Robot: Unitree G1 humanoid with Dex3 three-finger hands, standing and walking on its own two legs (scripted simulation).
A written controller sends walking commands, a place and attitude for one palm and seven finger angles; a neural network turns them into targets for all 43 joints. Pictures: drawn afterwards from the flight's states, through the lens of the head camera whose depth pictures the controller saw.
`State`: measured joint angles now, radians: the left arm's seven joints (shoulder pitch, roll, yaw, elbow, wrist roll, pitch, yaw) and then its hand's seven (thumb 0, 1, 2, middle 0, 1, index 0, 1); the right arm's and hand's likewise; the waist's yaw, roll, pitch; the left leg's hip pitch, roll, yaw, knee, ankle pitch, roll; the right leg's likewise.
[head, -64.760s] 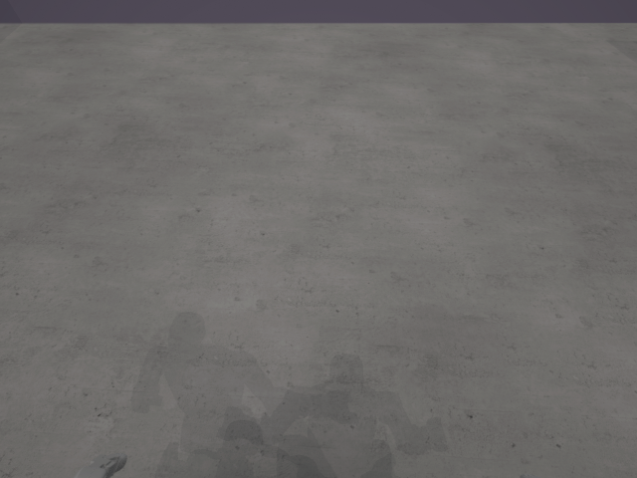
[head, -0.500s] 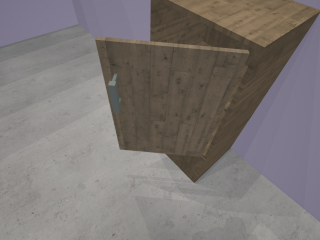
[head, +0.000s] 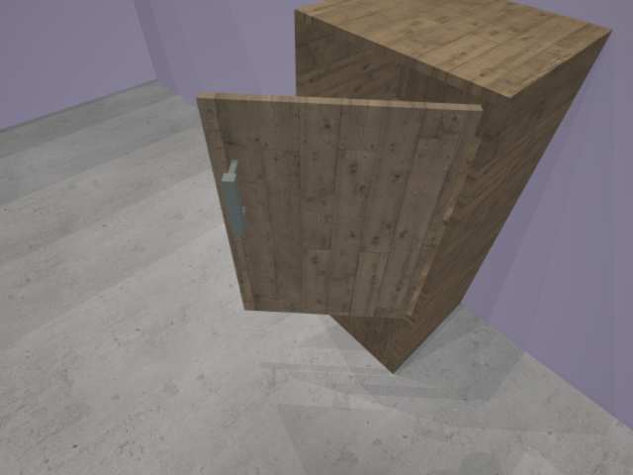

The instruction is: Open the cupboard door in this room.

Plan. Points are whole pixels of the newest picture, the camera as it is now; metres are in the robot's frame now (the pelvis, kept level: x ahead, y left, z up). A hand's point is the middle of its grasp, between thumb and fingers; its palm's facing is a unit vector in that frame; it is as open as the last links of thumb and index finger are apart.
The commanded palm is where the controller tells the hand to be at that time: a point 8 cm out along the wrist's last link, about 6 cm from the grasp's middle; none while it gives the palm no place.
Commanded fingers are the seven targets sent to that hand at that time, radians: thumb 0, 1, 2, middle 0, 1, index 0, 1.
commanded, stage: come to a stop and stand still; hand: left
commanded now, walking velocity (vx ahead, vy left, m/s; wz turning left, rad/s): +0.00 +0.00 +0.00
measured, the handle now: (236, 197) +0.54 +0.18 +0.02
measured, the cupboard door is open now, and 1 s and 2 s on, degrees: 44 44 44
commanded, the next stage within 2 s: look again from close up in 0.22 s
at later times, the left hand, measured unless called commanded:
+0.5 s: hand out of the picture +0.01 +0.16 -0.16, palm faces +0.00 -0.98 -0.22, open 7.4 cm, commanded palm none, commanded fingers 0.00 0.90 0.90 -0.20 -0.30 -0.20 -0.30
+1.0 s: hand out of the picture +0.14 +0.15 -0.08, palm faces +0.26 -0.95 -0.18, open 7.4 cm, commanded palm +0.12 +0.20 -0.05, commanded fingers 0.00 0.74 0.83 -0.21 -0.41 -0.21 -0.41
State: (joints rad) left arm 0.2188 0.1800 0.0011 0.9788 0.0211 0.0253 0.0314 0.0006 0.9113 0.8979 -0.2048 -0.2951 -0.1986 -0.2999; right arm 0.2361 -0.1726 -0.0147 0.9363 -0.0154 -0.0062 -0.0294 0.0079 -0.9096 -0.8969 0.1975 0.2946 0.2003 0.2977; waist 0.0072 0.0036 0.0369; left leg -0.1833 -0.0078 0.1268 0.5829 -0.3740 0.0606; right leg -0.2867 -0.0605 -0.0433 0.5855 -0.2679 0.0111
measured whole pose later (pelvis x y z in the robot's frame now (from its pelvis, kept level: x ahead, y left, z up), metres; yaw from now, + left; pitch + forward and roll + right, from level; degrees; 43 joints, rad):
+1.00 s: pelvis +0.02 -0.04 +0.01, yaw +2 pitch +0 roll +0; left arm 0.42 0.15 0.04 0.41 -0.13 -0.04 0.07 0.02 0.90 0.89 -0.21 -0.31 -0.20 -0.31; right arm 0.33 -0.21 0.00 0.94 0.04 -0.19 -0.08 0.02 -0.92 -0.90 0.20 0.30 0.20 0.30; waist 0.00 0.03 0.02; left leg -0.16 0.02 0.07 0.49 -0.33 -0.01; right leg -0.26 -0.03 -0.10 0.53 -0.27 -0.02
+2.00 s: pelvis -0.02 -0.01 -0.05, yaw +3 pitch +11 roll -2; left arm 0.19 0.33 0.31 0.17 -0.32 -0.32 -0.40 0.00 -0.21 0.42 -0.28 -1.01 -0.28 -1.01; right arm 0.27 -0.29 0.02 0.55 0.04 -0.26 -0.07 0.02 -0.90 -0.90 0.20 0.30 0.20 0.30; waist -0.01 0.01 -0.08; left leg -0.68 0.02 0.03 1.00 -0.51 0.04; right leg -0.72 -0.05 -0.11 0.92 -0.38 0.01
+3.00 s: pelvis -0.01 -0.03 -0.03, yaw +2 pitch +9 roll -1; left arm -0.06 0.41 0.45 0.47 -0.35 -0.28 -0.55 -0.01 -0.50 0.30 -0.30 -1.20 -0.30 -1.20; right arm 0.29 -0.28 0.05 0.58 0.04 -0.21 -0.08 0.01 -0.90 -0.90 0.20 0.30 0.21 0.30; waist -0.01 0.02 -0.06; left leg -0.55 0.03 0.04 0.85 -0.46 0.02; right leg -0.61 -0.03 -0.11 0.79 -0.34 -0.01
